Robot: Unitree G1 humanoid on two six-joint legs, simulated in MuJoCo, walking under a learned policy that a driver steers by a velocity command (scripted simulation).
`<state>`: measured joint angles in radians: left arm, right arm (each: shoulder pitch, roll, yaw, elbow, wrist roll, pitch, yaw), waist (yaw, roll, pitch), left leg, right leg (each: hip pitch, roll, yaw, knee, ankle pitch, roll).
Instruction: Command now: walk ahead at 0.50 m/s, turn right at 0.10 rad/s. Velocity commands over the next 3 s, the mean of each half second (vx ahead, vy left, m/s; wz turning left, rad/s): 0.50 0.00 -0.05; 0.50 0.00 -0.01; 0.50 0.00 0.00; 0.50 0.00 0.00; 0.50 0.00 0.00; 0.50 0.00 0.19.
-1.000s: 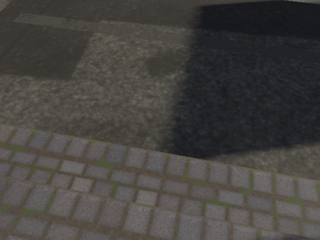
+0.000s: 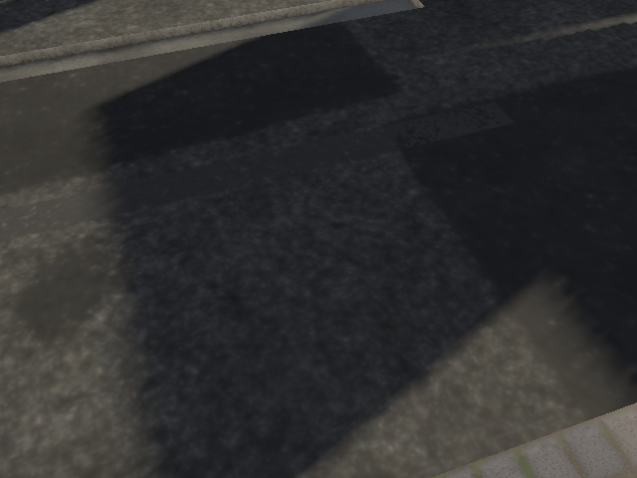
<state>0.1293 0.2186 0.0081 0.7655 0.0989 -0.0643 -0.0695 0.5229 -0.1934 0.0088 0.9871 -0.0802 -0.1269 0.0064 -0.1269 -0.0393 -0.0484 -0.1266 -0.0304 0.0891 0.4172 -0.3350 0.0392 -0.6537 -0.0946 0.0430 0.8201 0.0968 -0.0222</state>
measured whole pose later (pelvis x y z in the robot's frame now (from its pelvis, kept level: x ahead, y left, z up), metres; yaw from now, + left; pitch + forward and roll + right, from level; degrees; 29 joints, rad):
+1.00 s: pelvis +0.62 -0.04 -0.26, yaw +0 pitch +3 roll +0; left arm 0.46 0.18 0.03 1.03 -0.06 -0.09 0.03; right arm 0.14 -0.23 -0.03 0.92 0.02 -0.06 0.03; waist 0.05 0.01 0.02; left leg -0.41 -0.01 0.05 0.57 -0.21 0.05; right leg -0.53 -0.03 0.07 1.76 -0.60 0.02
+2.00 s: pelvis +1.19 -0.06 -0.25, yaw +0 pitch +2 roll +0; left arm 0.32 0.22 0.07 1.04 -0.03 -0.10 0.01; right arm 0.07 -0.22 -0.07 0.91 0.01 -0.09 0.03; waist 0.02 -0.02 0.03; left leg -0.40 -0.04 0.06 0.49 -0.13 0.07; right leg -0.32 -0.02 0.04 1.17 -0.42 -0.04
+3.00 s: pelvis +1.75 -0.09 -0.26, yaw +8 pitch +2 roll -1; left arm 0.34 0.24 0.07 1.04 -0.01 -0.07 0.02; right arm 0.02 -0.22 -0.06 0.86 0.02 -0.05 0.05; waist 0.06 0.02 0.01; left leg -0.56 0.03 0.05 0.57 -0.07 0.10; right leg 0.13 0.00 -0.18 0.26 -0.42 0.01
